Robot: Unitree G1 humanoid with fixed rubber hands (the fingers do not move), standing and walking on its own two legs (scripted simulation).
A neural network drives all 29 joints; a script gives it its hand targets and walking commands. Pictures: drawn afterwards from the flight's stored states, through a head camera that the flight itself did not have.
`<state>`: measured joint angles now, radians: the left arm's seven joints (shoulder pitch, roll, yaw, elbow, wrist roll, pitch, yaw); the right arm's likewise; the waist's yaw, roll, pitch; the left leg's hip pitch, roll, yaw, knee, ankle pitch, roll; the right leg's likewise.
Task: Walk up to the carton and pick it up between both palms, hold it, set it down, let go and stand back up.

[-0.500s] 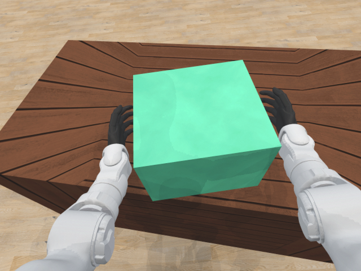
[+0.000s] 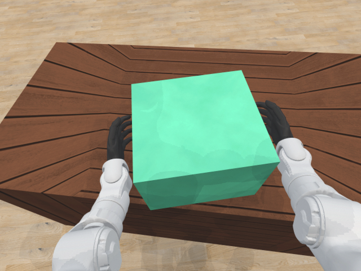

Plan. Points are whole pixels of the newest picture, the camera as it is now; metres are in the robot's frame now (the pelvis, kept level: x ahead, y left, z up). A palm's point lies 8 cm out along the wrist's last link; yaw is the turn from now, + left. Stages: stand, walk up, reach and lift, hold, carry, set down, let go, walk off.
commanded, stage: reach and lift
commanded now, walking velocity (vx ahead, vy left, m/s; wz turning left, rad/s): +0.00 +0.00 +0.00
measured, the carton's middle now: (195, 141) +0.44 +0.02 -0.03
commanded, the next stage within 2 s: none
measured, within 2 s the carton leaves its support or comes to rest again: leaves its support in 1.00 s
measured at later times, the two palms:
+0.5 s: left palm (119, 154) +0.37 +0.19 +0.01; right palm (284, 139) +0.42 -0.17 +0.04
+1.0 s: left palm (110, 161) +0.34 +0.21 +0.02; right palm (280, 149) +0.40 -0.16 +0.03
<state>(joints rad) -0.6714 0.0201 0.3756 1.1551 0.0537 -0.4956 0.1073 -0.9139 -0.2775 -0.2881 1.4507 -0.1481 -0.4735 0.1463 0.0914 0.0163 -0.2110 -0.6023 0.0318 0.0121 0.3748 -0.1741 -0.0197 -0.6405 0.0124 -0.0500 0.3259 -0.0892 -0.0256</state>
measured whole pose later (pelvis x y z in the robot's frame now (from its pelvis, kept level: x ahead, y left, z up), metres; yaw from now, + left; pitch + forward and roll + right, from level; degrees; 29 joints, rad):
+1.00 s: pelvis -0.02 +0.01 +0.00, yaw +1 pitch +20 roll -1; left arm -0.61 0.07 0.17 1.16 -0.15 -0.46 0.16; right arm -0.76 -0.23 -0.06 1.30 -0.03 -0.44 0.02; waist 0.05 0.04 -0.24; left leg -0.60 0.03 -0.01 0.41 -0.17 -0.02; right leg -0.60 0.01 -0.07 0.31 -0.06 -0.02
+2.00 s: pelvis -0.02 +0.02 +0.01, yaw +1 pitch -2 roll -1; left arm -0.48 0.04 0.27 0.24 0.16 0.45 0.03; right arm -0.52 -0.14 -0.13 0.51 0.13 0.25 0.00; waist -0.06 -0.02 -0.05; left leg -0.10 0.00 0.00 0.32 -0.18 0.01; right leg -0.11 -0.02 -0.06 0.24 -0.09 0.01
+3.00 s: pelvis -0.02 +0.02 +0.01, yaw +1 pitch -4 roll -1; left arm -0.51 0.05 0.31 0.10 0.18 0.62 -0.01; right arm -0.58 -0.16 -0.08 0.43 0.21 0.38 -0.05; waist -0.07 -0.03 -0.04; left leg -0.07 0.00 0.01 0.32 -0.19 0.01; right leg -0.09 -0.01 -0.05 0.24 -0.09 0.01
